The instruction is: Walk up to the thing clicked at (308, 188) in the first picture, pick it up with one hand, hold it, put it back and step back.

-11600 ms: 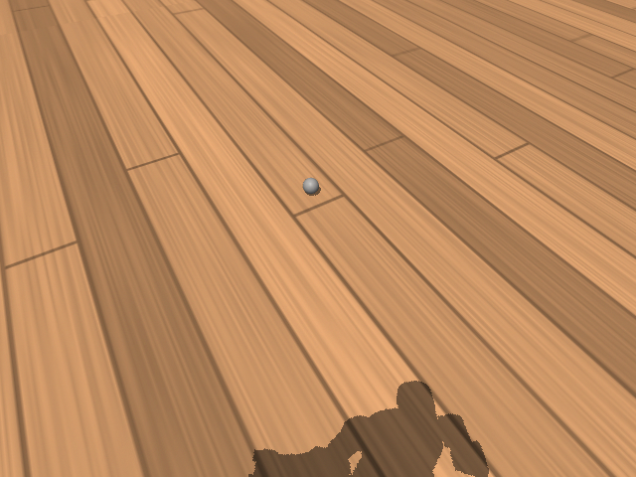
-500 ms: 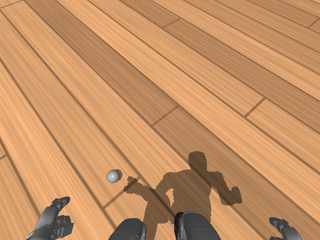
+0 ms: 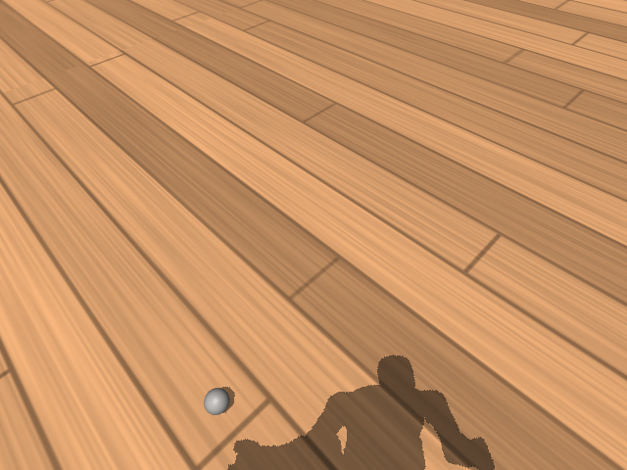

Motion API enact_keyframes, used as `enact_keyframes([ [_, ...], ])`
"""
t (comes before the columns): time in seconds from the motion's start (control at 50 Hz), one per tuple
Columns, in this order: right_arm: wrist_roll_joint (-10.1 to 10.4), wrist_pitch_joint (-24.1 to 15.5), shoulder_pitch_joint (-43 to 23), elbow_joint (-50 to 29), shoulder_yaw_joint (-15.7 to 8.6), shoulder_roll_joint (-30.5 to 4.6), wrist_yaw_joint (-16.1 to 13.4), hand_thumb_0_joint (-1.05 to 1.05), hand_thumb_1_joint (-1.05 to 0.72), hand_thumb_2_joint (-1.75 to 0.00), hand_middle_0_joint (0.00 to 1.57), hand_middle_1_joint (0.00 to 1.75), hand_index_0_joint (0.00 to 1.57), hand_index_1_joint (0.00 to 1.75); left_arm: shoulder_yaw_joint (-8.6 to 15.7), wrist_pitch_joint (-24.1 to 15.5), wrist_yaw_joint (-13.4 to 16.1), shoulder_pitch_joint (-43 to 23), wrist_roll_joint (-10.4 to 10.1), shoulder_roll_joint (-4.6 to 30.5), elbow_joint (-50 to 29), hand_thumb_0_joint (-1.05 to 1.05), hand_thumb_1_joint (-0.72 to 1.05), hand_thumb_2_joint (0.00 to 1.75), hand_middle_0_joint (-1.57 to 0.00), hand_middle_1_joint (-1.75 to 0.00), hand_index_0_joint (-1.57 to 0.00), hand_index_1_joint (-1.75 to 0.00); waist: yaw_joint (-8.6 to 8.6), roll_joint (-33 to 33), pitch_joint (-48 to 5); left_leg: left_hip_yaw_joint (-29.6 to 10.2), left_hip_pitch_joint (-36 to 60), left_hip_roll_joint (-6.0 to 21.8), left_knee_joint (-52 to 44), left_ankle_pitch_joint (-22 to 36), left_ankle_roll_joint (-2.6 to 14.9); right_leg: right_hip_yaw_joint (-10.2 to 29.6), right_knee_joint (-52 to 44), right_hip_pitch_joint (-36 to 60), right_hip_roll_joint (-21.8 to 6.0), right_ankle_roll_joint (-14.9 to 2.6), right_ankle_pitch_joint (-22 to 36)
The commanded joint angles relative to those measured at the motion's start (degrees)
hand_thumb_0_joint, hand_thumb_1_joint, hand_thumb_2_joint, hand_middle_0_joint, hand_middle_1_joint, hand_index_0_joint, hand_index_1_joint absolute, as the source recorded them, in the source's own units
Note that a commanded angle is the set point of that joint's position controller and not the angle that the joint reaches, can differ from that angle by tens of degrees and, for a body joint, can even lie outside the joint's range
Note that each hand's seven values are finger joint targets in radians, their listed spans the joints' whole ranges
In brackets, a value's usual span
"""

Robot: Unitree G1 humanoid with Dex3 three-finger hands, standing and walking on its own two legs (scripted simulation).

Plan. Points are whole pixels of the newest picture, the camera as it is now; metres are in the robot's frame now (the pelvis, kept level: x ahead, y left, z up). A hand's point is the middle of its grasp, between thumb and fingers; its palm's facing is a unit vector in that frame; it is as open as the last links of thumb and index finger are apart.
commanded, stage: walk up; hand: left
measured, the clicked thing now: (216, 401) +0.45 +0.32 -0.73
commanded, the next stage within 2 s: none
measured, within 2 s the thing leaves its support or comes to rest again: neither
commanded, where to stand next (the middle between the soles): +0.09 +0.02 m, yaw +0 degrees
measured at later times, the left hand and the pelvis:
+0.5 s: hand out of the picture +0.10 +0.27 -0.17, palm faces -0.05 -0.93 -0.37, open 7.4 cm; pelvis -0.04 +0.02 -0.02, yaw -1 degrees
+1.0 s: hand out of the picture -0.03 +0.34 -0.15, palm faces -0.02 -0.92 -0.40, open 7.4 cm; pelvis -0.02 +0.05 -0.01, yaw +0 degrees
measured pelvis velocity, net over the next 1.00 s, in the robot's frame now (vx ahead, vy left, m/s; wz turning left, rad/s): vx -0.02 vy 0.05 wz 0.01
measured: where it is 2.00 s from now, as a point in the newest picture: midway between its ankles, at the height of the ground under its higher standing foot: outside the picture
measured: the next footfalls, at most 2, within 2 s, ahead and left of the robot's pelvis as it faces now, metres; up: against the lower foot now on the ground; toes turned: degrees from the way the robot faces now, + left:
left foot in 0.28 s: +0.13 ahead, +0.14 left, +0.00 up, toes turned +0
right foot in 0.56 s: -0.04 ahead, -0.10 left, +0.00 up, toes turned -1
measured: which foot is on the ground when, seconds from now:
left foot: up 0.00-0.26, down 0.28-0.60, up 0.62-0.90, down 0.92-1.00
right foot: down 0.00-0.32, up 0.34-0.54, down 0.56-0.94, up 0.96-1.00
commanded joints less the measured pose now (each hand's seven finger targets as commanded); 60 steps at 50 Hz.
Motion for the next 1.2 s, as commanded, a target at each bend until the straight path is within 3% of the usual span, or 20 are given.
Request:
enact_keyframes([
  [0.0,0.89,-1.67,-2.26,-5.76,-3.0,-10.7,-0.16,0.0,-0.9,-0.9,0.2,0.3,0.2,0.3,3.12,-1.72,2.64,1.61,-1.01,15.34,-5.1,0.0,0.9,0.9,-0.2,-0.3,-0.2,-0.3,0.86,-6.58,2.52,-7.4,-19.32,2.4,8.11,4.19,-1.01,20.18,-15.57,6.9,-17.69,-6.06,5.15],
  [0.12,2.93,-1.4,-2.15,-2.28,-0.95,-7.48,-3.42,0.0,-0.9,-0.9,0.2,0.3,0.2,0.3,1.8,2.36,2.35,-7.35,-0.59,11.42,-9.32,0.0,0.9,0.9,-0.2,-0.3,-0.2,-0.3,-0.41,-18.82,1.19,1.85,-5.6,-3.18,0.48,9.8,-2.79,4.45,-4.35,-5.15,-12.57,-6.72,50.09],
  [0.24,1.75,-1.73,-2.44,-2.35,-1.72,-8.64,-4.07,0.0,-0.9,-0.9,0.2,0.3,0.2,0.3,1.57,5.78,2.64,-9.16,-2.14,12.3,-10.67,0.0,0.9,0.9,-0.2,-0.3,-0.2,-0.3,-1.11,-9.59,-6.3,4.32,2.46,-2.27,-19.96,27.94,-0.47,7.09,11.9,-4.38,-11.6,-3.67,29.18],
  [0.28,0.23,-1.72,-5.15,-5.55,-3.15,-14.44,-3.86,0.0,-0.9,-0.9,0.2,0.3,0.2,0.3,1.16,5.73,3.22,-4.66,-3.77,9.37,-10.51,0.0,0.9,0.9,-0.2,-0.3,-0.2,-0.3,0.58,3.86,-10.2,-13.61,8.12,13.56,-22.86,61.17,6.76,5.74,25.05,-9.81,-2.06,1.2,5.55],
  [0.3,1.55,-1.56,-5.77,-5.84,-3.65,-16.9,-3.43,0.0,-0.9,-0.9,0.2,0.3,0.2,0.3,1.5,6.34,4.07,-5.07,-4.03,9.63,-10.02,0.0,0.9,0.9,-0.2,-0.3,-0.2,-0.3,-0.95,12.5,-13.82,-21.44,8.74,20.6,-23.94,69.6,14.86,5.9,35.8,-10.12,2.87,1.03,-24.11],
  [0.38,0.9,-0.44,-13.46,-8.66,-2.86,-11.16,-4.1,0.0,-0.9,-0.9,0.2,0.3,0.2,0.3,2.26,6.86,4.05,-4.66,-3.41,10.68,-6.81,0.0,0.9,0.9,-0.2,-0.3,-0.2,-0.3,1.42,8.04,-10.69,-9.28,-0.1,14.1,-21.78,49.21,12.46,8.61,45.87,-11.45,0.32,1.74,-18.51],
  [0.52,-0.53,1.06,-11.55,-7.79,-3.43,-12.27,-2.04,0.0,-0.9,-0.9,0.2,0.3,0.2,0.3,3.01,3.22,2.46,3.56,-0.14,9.08,-2.03,0.0,0.9,0.9,-0.2,-0.3,-0.2,-0.3,1.73,5.8,-12.37,-9.96,-4.01,9.68,-20.31,-4.43,8.0,2.37,-3.25,3.94,-0.67,0.84,-10.42],
  [0.54,-0.11,1.44,-10.65,-7.46,-2.39,-8.83,-2.02,0.0,-0.9,-0.9,0.2,0.3,0.2,0.3,3.57,2.26,2.76,3.59,0.88,11.02,-1.85,0.0,0.9,0.9,-0.2,-0.3,-0.2,-0.3,2.42,-1.79,-9.5,-6.81,-12.8,6.27,-13.73,-7.06,4.25,9.43,-8.04,7.45,-2.99,-0.2,-13.83],
  [0.56,-0.11,0.96,-12.97,-8.93,-1.16,-4.63,-1.72,0.0,-0.9,-0.9,0.2,0.3,0.2,0.3,5.43,1.97,3.2,-0.08,2.16,17.32,-4.1,0.0,0.9,0.9,-0.2,-0.3,-0.2,-0.3,3.9,-15.87,-2.99,-1.35,-27.14,-2.99,-2.45,-5.78,-0.6,38.09,-16.46,1.35,-19.71,-6.17,-35.18],
  [0.58,-0.57,0.79,-18.8,-9.18,-2.6,-10.07,-2.63,0.0,-0.9,-0.9,0.2,0.3,0.2,0.3,6.15,2.03,3.52,-5.31,2.36,21.87,-6.43,0.0,0.9,0.9,-0.2,-0.3,-0.2,-0.3,5.9,-13.65,3.33,-9.17,-22.29,-0.26,5.37,-3.26,-2.14,45.17,-19.92,-13.8,-27.88,-12.79,-38.52],
  [0.62,0.58,-0.03,-13.32,-5.12,-3.05,-9.68,-1.66,0.0,-0.9,-0.9,0.2,0.3,0.2,0.3,4.57,0.43,3.79,-10.48,0.92,15.36,-6.19,0.0,0.9,0.9,-0.2,-0.3,-0.2,-0.3,-0.08,-2.58,5.27,-10.54,-21.52,-1.28,6.46,5.59,-2.51,27.22,-12.65,-7.31,-19.22,-7.92,-11.92],
  [0.66,1.09,-1.35,-8.86,-3.31,-2.66,-9.44,-1.18,0.0,-0.9,-0.9,0.2,0.3,0.2,0.3,4.46,-0.22,2.76,-8.39,1.16,13.16,-6.13,0.0,0.9,0.9,-0.2,-0.3,-0.2,-0.3,-0.07,-10.05,-0.45,-5.15,-16.89,-1.69,3.41,7.13,-2.93,19.41,-12.45,-0.93,-14.95,-6.55,-10.66],
  [0.78,0.64,-4.66,-14.16,-5.18,-2.78,-10.8,0.77,0.0,-0.9,-0.9,0.2,0.3,0.2,0.3,5.2,0.5,-0.28,2.27,0.88,14.38,-6.57,0.0,0.9,0.9,-0.2,-0.3,-0.2,-0.3,6.43,-15.36,4.93,1.63,-20.46,-0.28,-8.8,3.45,-2.91,19.53,-15.59,7.97,-16.04,-9.66,-18.83],
  [0.88,1.26,-6.83,2.95,0.05,-4.19,-10.51,-0.72,0.0,-0.9,-0.9,0.2,0.3,0.2,0.3,2.84,2.28,-1.37,-1.04,0.08,11.89,-9.61,0.0,0.9,0.9,-0.2,-0.3,-0.2,-0.3,-2.7,-8.09,-3.32,6.65,17.12,-3.63,-24.8,12.64,-1.22,6.66,3.83,-9.77,-10.35,-5.31,3.31],
  [0.9,0.6,-7.16,8.78,0.62,-5.46,-13.21,-1.8,0.0,-0.9,-0.9,0.2,0.3,0.2,0.3,1.81,2.46,-1.43,0.47,-0.24,8.56,-10.2,0.0,0.9,0.9,-0.2,-0.3,-0.2,-0.3,-5.71,2.09,-8.09,-2.46,26.23,2.34,-28.44,5.79,0.32,3.1,19.8,-16.79,-6.86,-2.88,0.34],
  [0.92,-0.27,-7.72,11.05,-0.76,-6.18,-19.53,-2.29,0.0,-0.9,-0.9,0.2,0.3,0.2,0.3,1.09,2.45,-1.14,-0.02,-0.8,6.06,-11.79,0.0,0.9,0.9,-0.2,-0.3,-0.2,-0.3,-5.89,11.56,-7.29,-35.16,26.53,20.4,-36.88,-7.1,7.56,4.24,31.24,-30.96,1.39,-0.29,-15.16],
  [0.94,1.65,-7.62,8.15,-2.15,-6.51,-20.47,-2.14,0.0,-0.9,-0.9,0.2,0.3,0.2,0.3,2.72,2.96,-0.14,-2.46,-0.34,13.82,-10.42,0.0,0.9,0.9,-0.2,-0.3,-0.2,-0.3,-5.65,1.33,-4.44,-39.52,16.64,25.11,-38.56,-11.12,13.43,11.65,34.52,-27.75,-3.75,-1.07,-16.55],
  [1.0,1.85,-7.8,-0.05,-5.0,-3.81,-15.3,-2.8,0.0,-0.9,-0.9,0.2,0.3,0.2,0.3,2.71,2.9,-0.41,3.1,-1.08,13.95,-6.8,0.0,0.9,0.9,-0.2,-0.3,-0.2,-0.3,0.07,0.32,2.03,-19.87,8.29,16.92,-35.58,0.34,9.82,12.27,32.15,-24.6,-6.4,-0.16,-9.2],
  [1.1,1.67,-5.58,-7.85,-5.63,-1.1,-11.35,-3.95,0.0,-0.9,-0.9,0.2,0.3,0.2,0.3,1.77,4.36,0.75,0.47,-2.63,9.11,-5.16,0.0,0.9,0.9,-0.2,-0.3,-0.2,-0.3,1.69,9.45,1.79,-0.4,-4.19,13.04,-25.45,58.45,10.11,5.12,25.39,-9.98,-3.01,3.06,-6.3],
  [1.18,1.9,-2.26,-9.12,-7.44,-2.27,-12.96,-4.16,0.0,-0.9,-0.9,0.2,0.3,0.2,0.3,2.29,5.79,1.75,-0.95,-2.78,10.02,-6.0,0.0,0.9,0.9,-0.2,-0.3,-0.2,-0.3,1.01,10.99,-4.44,-1.33,0.54,11.65,-20.55,50.06,9.01,2.32,19.34,-9.33,-2.41,2.76,-5.44],
])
